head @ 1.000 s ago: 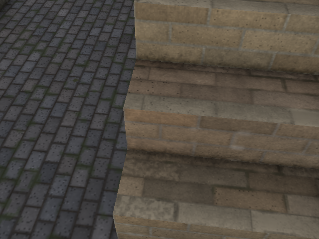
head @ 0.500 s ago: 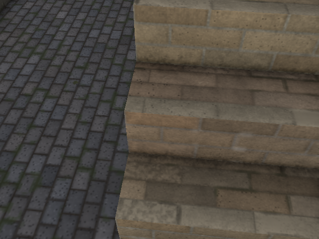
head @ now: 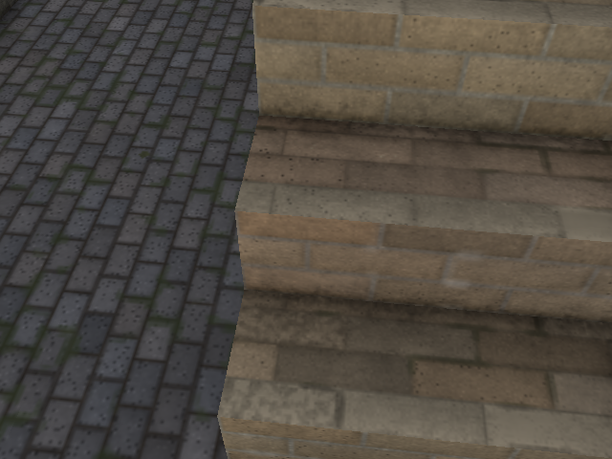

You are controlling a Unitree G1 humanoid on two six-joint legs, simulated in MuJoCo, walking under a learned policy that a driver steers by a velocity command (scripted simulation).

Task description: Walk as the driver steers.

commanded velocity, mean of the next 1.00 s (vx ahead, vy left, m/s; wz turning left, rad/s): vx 0.00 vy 0.00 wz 0.00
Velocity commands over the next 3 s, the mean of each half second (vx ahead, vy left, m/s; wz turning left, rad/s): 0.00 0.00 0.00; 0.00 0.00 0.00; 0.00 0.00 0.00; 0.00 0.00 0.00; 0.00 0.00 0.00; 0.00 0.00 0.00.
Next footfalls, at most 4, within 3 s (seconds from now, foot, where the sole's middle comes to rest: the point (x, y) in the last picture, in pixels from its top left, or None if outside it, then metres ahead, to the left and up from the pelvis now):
none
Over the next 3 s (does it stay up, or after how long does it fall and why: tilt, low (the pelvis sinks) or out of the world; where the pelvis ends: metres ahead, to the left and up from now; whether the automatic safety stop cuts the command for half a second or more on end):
stays up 0.00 -0.01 0.00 its command is cut before an obstacle from the start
